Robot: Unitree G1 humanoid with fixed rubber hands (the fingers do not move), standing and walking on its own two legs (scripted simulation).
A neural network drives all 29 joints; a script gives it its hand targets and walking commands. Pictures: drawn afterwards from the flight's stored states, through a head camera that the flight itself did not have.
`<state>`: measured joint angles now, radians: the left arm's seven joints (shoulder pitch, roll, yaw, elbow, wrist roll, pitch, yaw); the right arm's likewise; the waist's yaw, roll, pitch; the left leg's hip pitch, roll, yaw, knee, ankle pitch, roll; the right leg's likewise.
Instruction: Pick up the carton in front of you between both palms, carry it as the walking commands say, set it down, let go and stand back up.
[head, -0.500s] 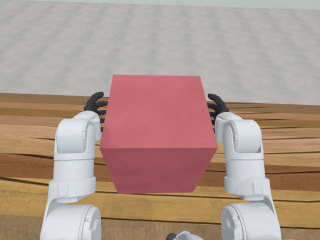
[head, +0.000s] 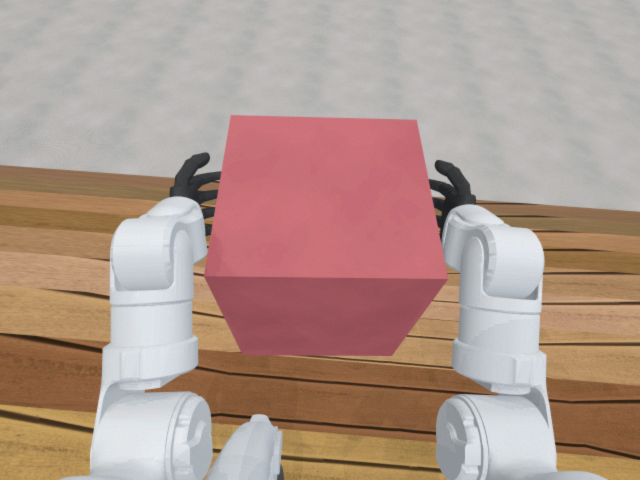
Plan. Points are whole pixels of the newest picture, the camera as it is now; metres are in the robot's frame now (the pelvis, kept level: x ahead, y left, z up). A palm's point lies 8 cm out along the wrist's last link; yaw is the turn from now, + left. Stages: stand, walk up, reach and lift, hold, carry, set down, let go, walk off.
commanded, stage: carry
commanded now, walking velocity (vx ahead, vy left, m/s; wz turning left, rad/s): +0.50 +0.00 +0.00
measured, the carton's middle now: (320, 249) +0.38 +0.02 +0.07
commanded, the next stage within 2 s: none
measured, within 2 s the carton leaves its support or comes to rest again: neither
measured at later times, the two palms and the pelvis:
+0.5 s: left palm (224, 174) +0.70 +0.24 -0.13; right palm (361, 181) +0.70 -0.06 -0.13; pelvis +0.33 +0.09 -0.21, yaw +2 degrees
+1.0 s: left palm (226, 137) +1.10 +0.35 -0.35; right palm (317, 144) +1.09 +0.05 -0.36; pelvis +0.75 +0.18 -0.47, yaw +4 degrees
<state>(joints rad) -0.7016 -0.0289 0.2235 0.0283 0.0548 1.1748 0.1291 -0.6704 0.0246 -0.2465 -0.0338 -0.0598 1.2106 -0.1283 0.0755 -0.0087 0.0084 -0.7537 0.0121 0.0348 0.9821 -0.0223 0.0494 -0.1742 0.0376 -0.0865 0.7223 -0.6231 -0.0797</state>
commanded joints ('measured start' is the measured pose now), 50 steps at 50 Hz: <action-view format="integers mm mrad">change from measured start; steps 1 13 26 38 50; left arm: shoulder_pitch -636 -763 -612 -735 -487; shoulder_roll -996 -877 -1117 -1151 -1073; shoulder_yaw -694 -384 -652 -804 -582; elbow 6 179 10 33 203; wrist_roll -452 -273 -350 -585 -379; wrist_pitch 30 75 -59 -107 -119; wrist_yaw -262 -161 -189 -254 -234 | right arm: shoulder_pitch -603 -1028 -645 -480 -568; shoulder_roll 917 1072 1155 844 1008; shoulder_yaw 648 574 678 483 659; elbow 66 179 49 160 210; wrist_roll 317 586 440 201 382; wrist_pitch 2 30 -98 -137 -164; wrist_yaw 209 268 241 212 238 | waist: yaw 60 -76 -237 4 -174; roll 29 141 83 -5 175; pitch -289 -392 -430 -376 -519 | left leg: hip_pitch -6 720 802 42 1137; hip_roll -2 258 -79 0 326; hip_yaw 54 -505 -100 -75 -650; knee -482 -253 19 94 -397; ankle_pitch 498 702 521 -230 138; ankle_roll -4 54 1 -15 317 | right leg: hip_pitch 285 -614 -419 70 -831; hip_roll -116 -63 98 -278 53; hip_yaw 116 178 -111 473 195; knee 62 812 -204 -24 1138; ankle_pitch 712 183 1020 1298 -6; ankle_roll -59 59 35 -246 48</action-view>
